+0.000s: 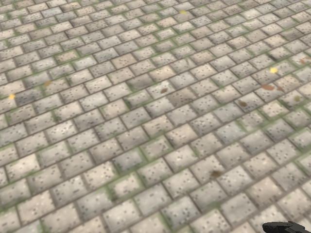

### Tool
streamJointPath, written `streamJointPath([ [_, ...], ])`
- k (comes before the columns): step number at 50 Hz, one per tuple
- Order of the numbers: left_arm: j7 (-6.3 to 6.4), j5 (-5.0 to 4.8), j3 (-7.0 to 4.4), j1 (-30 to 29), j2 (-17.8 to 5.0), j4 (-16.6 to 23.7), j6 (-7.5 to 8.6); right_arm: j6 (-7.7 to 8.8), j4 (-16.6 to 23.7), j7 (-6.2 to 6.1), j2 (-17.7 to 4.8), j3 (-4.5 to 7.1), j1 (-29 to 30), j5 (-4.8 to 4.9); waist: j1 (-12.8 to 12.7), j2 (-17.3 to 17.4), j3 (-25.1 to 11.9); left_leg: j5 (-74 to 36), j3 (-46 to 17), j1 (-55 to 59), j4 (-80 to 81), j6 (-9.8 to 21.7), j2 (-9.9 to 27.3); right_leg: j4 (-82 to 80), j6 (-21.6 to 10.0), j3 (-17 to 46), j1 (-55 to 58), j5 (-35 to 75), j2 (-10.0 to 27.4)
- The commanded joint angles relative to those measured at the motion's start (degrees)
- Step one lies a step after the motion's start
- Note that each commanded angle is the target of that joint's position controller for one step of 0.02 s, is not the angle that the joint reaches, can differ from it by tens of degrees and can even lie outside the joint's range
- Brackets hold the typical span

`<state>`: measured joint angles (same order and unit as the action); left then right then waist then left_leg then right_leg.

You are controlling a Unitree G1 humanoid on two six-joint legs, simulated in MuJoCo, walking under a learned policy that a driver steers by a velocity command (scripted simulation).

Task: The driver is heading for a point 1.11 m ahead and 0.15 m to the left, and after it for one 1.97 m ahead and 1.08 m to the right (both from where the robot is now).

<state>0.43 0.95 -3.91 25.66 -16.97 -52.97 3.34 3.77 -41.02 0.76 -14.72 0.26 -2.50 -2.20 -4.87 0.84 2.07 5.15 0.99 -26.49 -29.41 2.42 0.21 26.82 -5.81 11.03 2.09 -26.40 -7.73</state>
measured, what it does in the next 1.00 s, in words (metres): walks ahead: right foot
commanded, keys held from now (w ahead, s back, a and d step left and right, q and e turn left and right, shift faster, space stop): w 0.54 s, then w+q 0.46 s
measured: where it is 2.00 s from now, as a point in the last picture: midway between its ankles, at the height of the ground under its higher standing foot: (144, 116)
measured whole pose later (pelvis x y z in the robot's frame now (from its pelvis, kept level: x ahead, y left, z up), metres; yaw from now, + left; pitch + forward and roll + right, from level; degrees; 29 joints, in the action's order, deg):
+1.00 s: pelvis +0.51 -0.01 +0.01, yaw +10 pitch +1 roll -1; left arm 1.3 1.3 -1.6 23.0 -12.1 -56.6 5.3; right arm 0.5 -46.5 3.2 -12.8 1.9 -4.5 -2.0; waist -2.6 1.3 3.0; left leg 4.7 5.9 -32.8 -37.4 5.4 2.4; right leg 13.0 -1.8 -14.9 6.9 -20.8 -2.1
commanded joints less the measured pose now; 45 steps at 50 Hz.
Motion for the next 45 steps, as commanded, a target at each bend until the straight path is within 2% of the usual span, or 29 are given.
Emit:
streamJointPath([
  [1,-0.48,-1.9,0.14,7.1,-0.7,4.4,1.33,0.63,-3.0,-1.44,-18.5,5.61,-23.9,-1.48,8.1,16.3,-19.7,12.3,-40.3,43.2,10.7,12.8,24.7,41.7,1.4,-4.8,-29.4,-1.2,-2.0],
  [2,-0.05,0.15,-0.21,5.6,-5.2,3.1,0.88,-0.13,-2.9,-0.81,-14.0,5.16,-20.1,0.29,7.0,8.9,-14.5,21.3,-46.3,37.7,14.3,13.4,23.7,47.0,0.7,-2.7,-35.9,-1.8,1.7],
  [3,-0.42,0.51,-0.38,-0.3,-5.8,3.9,0.74,-0.13,-1.7,-0.55,-9.1,4.1,-14.7,0.86,6.3,2.8,-6.0,21.7,-36.1,29.4,15.2,12.1,21.0,46.3,0.7,-2.8,-36.7,3.9,4.4],
  [4,-0.83,0.58,-0.05,-4.3,-5.0,4.9,0.82,0.16,-1.9,-0.28,-6.6,3.44,-12.4,0.62,6.1,0.0,-2.7,15.2,-28.2,24.1,16.1,10.6,17.8,43.3,0.9,-3.4,-35.8,7.2,6.2],
  [6,-1.62,1.18,0.23,-5.4,-3.9,5.3,-0.02,0.83,-3.8,-0.46,-5.2,2.84,-13.1,0.72,4.5,3.7,-1.3,3.5,-18.4,19.6,17.6,8.3,13.1,38.9,1.6,-4.6,-32.8,8.6,8.2],
  [7,-1.9,1.32,0.44,-4.8,-3.2,5.1,-0.47,1.31,-4.7,-0.32,-5.2,2.79,-14.4,0.94,4.1,4.7,-1.9,-1.4,-16.3,19.3,17.8,8.3,12.5,38.0,2.0,-5.3,-31.8,8.9,8.1],
  [9,-2.23,1.5,0.79,-5.8,-2.4,5.4,-0.95,2.1,-6.3,-0.06,-5.6,2.93,-16.9,1.51,3.7,4.6,-2.0,-6.9,-13.4,19.9,18.8,9.1,12.2,36.1,2.7,-6.7,-33.5,9.7,8.7],
  [13,-2.82,1.54,1.89,-16.1,-1.0,8.7,-1.03,1.94,-8.4,-0.02,-5.6,2.98,-19.9,1.77,5.2,4.1,1.1,-7.6,-8.6,20.3,22.4,9.3,10.6,26.1,4.7,-10.6,-39.1,17.3,11.8],
  [16,-3.09,1.09,3.01,-22.8,0.6,10.6,-0.71,1.87,-9.8,0.07,-6.2,3.1,-22.2,1.86,6.8,4.1,1.7,-11.5,-5.1,19.9,22.2,8.2,9.1,15.2,5.2,-13.2,-35.8,22.8,11.5],
  [20,-2.7,0.7,3.15,-27.3,-0.3,11.9,-0.43,1.55,-11.5,-0.14,-7.2,3.33,-25.1,1.56,8.0,4.1,1.9,-16.1,-5.0,24.0,19.7,7.6,11.3,8.0,3.9,-14.5,-32.4,23.2,10.2],
  [22,-2.37,0.79,2.87,-27.3,-1.1,12.1,-0.18,1.19,-12.2,-0.44,-7.7,3.47,-25.1,1.33,7.3,4.1,2.1,-20.2,-5.3,26.7,17.2,7.1,12.8,5.7,2.4,-14.5,-30.6,20.1,9.4],
  [23,-2.14,0.95,2.59,-25.4,-1.5,11.6,0.04,1.0,-12.4,-0.61,-8.0,3.54,-24.6,1.28,6.1,4.1,1.3,-25.5,-4.9,27.6,14.1,6.6,12.9,4.2,1.5,-14.8,-27.5,18.0,8.4],
  [24,-1.81,1.21,2.12,-20.5,-2.1,9.9,0.41,0.75,-12.6,-0.72,-8.2,3.58,-24.1,1.39,3.8,3.5,-1.1,-31.7,-3.8,27.9,8.0,5.9,12.1,1.4,0.4,-15.4,-21.2,17.4,6.8],
  [25,-1.29,1.79,1.32,-12.0,-3.5,6.8,1.05,0.53,-12.7,-0.75,-7.5,3.29,-24.1,1.56,0.5,1.4,-5.8,-32.2,-1.5,24.8,-2.2,4.8,9.6,-1.3,-1.2,-15.2,-9.9,18.3,6.3],
  [26,-0.53,3.0,0.08,-1.7,-7.6,4.9,1.48,0.68,-10.7,-0.7,-5.6,2.58,-23.2,1.84,-3.5,-3.5,-12.8,-17.0,0.7,14.5,-17.8,3.5,7.0,-2.3,-4.4,-3.2,4.1,13.1,17.3],
  [27,-0.17,2.98,-1.48,1.0,-13.3,4.2,0.88,0.67,-9.1,-0.41,0.6,1.33,-29.3,3.22,-0.7,-16.7,-18.8,22.4,4.0,-5.4,-37.8,1.1,-3.1,-7.9,-12.3,23.3,17.6,10.4,33.1],
  [28,-0.41,0.4,-1.17,-1.6,-9.9,4.5,0.16,0.05,-10.2,-1.07,-6.6,3.15,-25.6,1.55,-1.1,-7.4,-15.0,24.2,-2.9,-10.9,-42.6,2.0,-1.4,-10.7,-11.8,25.1,12.7,6.8,31.4],
  [29,-0.51,0.13,-0.2,-7.2,-6.4,5.2,0.26,0.22,-9.1,-0.76,-6.3,3.38,-21.6,1.69,1.2,-5.5,-6.8,19.0,-4.3,-11.9,-41.8,2.5,1.2,-11.9,-9.8,15.5,5.0,8.8,28.7],
  [30,-0.75,0.38,0.51,-10.3,-3.5,5.4,0.79,0.33,-9.1,-0.44,-4.9,3.07,-20.1,2.01,2.6,-4.2,-3.4,15.2,-4.4,-9.6,-38.6,2.4,3.1,-14.3,-7.8,9.0,-1.6,13.9,25.9],
  [31,-0.62,0.41,0.88,-11.4,-2.1,5.2,1.31,-0.25,-9.6,-0.24,-4.3,3.17,-20.0,1.63,4.0,-4.7,-1.5,13.5,-4.4,-7.0,-36.1,2.1,4.1,-15.9,-5.6,4.0,-5.7,17.0,23.6],
  [32,-0.37,0.26,1.17,-11.7,-1.1,4.5,1.74,-1.09,-10.3,0.16,-3.6,3.07,-21.3,0.83,5.4,-5.7,-0.8,12.4,-4.3,-4.4,-34.7,1.4,4.7,-17.3,-4.2,0.2,-8.8,19.2,21.9],
  [34,-0.3,0.13,1.04,-9.9,-1.5,3.4,2.9,-2.25,-10.5,0.83,-2.6,3.16,-21.2,0.52,6.2,-5.0,-1.0,10.2,-3.9,-3.8,-34.5,0.8,4.4,-18.9,-3.9,-3.6,-9.9,24.0,21.4],
  [36,-0.24,-0.14,0.67,-8.5,-2.4,2.5,3.5,-2.83,-9.4,1.29,-2.3,3.31,-17.8,0.53,6.3,-4.4,0.4,6.5,-3.7,-7.5,-33.2,0.2,5.0,-20.5,-3.9,-7.2,-9.2,25.5,21.3],
  [40,-0.04,0.0,0.77,-5.7,-1.9,1.0,3.42,-3.0,-6.6,1.68,-1.8,3.22,-9.9,0.67,5.1,-3.8,2.5,-0.9,-2.7,-13.4,-26.3,-0.7,5.3,-21.0,-3.2,-13.2,-6.8,29.6,20.3],
  [42,0.11,-0.06,0.84,-5.0,-2.0,0.5,3.37,-2.8,-5.3,1.95,-1.0,2.74,-6.1,0.66,4.4,-3.9,3.1,-4.4,-0.7,-12.4,-20.0,-0.7,4.8,-20.5,-2.5,-16.3,-6.2,32.4,19.6],
  [45,0.64,-0.02,0.76,-2.0,-2.7,-0.9,3.13,-2.64,-2.9,2.38,-0.3,2.06,-0.4,0.41,2.6,-4.0,4.1,-5.9,3.1,-11.3,-12.3,0.5,4.0,-19.2,-2.0,-19.2,-2.6,37.6,20.6],
])
Velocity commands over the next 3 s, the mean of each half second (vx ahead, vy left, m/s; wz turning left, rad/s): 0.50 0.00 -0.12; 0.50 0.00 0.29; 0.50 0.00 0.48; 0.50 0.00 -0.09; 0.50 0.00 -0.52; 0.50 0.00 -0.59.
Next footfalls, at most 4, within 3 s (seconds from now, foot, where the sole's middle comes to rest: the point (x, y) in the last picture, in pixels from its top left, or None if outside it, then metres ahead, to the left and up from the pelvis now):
0.52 right None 0.41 -0.10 -0.76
1.06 left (155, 181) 0.68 0.10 -0.76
1.60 right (168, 121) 1.03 0.05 -0.76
2.10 left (121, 96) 1.19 0.33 -0.76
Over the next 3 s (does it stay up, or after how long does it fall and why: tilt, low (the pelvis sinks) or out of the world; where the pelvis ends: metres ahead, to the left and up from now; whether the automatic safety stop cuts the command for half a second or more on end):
stays up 1.52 0.19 0.02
